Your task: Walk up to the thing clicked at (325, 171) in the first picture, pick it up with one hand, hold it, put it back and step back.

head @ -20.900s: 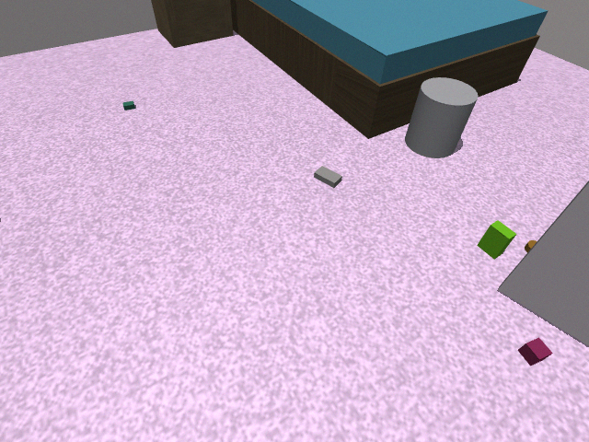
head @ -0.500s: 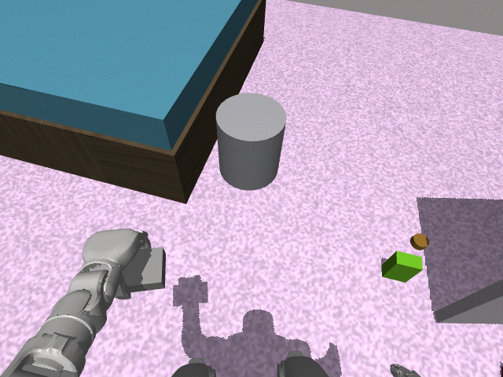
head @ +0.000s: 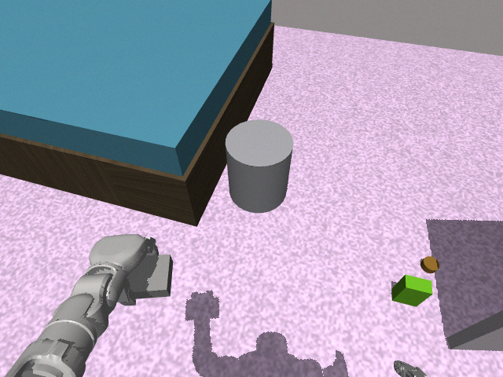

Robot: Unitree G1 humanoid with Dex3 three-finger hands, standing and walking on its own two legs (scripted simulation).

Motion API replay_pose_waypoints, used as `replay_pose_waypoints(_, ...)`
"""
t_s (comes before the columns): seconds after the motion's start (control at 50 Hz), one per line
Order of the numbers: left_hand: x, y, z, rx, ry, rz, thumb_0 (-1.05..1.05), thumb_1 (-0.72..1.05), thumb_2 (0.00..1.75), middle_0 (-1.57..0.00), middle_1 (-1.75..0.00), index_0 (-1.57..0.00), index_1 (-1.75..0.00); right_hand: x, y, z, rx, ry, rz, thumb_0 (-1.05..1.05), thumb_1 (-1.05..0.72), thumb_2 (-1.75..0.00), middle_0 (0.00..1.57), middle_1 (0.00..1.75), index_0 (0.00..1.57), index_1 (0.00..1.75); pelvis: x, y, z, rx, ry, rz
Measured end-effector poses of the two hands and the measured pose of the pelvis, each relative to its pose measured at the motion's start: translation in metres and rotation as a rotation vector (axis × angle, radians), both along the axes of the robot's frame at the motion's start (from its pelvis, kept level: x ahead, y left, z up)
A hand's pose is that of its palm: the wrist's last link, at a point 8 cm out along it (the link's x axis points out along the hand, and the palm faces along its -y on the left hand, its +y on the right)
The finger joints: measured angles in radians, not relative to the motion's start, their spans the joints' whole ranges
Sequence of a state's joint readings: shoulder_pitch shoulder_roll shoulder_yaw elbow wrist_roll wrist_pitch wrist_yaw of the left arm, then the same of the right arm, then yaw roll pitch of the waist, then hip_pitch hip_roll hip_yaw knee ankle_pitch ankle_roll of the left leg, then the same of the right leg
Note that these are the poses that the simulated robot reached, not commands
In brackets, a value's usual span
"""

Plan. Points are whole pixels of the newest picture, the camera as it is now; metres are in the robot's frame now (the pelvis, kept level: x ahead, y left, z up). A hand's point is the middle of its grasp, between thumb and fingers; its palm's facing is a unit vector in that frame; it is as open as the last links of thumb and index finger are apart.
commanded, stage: hold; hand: left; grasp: from above
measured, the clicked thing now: (136, 277) +0.32 +0.22 -0.10
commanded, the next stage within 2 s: crouch in 1.62 s
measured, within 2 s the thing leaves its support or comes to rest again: neither
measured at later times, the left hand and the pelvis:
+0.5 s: hand (127, 272) +0.30 +0.21 -0.04, palm faces -0.46 -0.04 -0.89, open 9.8 cm; pelvis +0.01 -0.01 +0.01, yaw +0 degrees
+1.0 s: hand (124, 275) +0.29 +0.21 -0.02, palm faces -0.45 -0.04 -0.89, open 9.8 cm; pelvis +0.00 -0.01 +0.02, yaw +0 degrees
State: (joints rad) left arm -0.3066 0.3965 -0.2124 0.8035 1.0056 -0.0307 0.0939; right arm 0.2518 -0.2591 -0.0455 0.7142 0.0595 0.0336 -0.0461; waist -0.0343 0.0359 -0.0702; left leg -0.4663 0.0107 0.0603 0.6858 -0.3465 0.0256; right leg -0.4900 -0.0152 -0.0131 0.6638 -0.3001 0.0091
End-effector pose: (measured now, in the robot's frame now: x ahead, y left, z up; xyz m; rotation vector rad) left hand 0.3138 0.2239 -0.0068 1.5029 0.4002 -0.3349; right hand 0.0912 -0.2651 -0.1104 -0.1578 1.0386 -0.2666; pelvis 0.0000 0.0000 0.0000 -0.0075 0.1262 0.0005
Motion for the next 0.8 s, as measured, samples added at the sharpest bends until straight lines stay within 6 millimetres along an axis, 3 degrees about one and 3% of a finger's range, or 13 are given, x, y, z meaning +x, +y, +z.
replay_pose_waypoints(0.4,-0.002,-0.008,0.023,-0.005,0.004,-0.018,0.0,0.06,0.41,-0.77,-0.39,-0.75,-0.41,0.02,-0.003,0.011,0.015,-0.025,0.011,0.01,-0.91,-0.9,0.2,0.3,0.2,0.3,0.006,-0.006,0.011,0.008,-0.044,-0.004)
replay_pose_waypoints(0.8,-0.012,-0.012,0.037,-0.01,0.011,-0.025,0.0,0.05,0.42,-0.78,-0.38,-0.76,-0.4,0.026,-0.001,0.018,0.026,-0.051,0.023,0.01,-0.91,-0.9,0.2,0.3,0.2,0.3,0.0,-0.009,0.017,0.013,-0.082,-0.008)
